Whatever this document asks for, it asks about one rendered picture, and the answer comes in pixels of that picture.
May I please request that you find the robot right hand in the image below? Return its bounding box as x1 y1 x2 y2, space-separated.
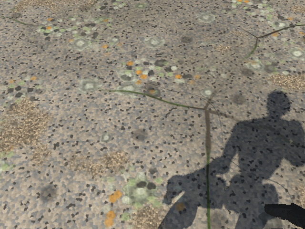
264 203 305 229

